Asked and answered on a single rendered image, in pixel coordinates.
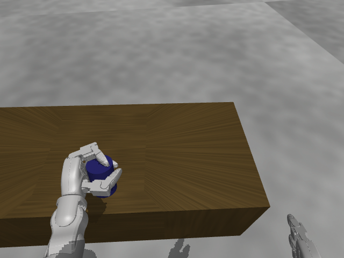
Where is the left robot hand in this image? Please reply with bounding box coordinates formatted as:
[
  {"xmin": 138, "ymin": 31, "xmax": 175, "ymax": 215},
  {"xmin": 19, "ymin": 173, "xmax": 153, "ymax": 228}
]
[{"xmin": 61, "ymin": 142, "xmax": 122, "ymax": 198}]

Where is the left robot arm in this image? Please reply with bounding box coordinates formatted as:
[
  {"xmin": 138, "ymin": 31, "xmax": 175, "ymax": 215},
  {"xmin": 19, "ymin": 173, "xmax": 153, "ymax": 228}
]
[{"xmin": 43, "ymin": 194, "xmax": 88, "ymax": 258}]

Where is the right robot hand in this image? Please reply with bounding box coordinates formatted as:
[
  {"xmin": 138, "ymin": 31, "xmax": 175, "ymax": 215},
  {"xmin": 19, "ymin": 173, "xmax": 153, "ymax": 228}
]
[{"xmin": 287, "ymin": 214, "xmax": 322, "ymax": 258}]

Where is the can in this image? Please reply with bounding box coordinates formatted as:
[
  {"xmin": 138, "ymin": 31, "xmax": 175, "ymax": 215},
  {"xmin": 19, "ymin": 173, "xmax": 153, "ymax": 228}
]
[{"xmin": 86, "ymin": 155, "xmax": 117, "ymax": 198}]

